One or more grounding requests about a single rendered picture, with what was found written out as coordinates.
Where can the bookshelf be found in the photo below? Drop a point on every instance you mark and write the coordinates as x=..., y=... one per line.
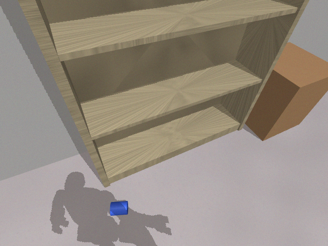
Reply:
x=147, y=80

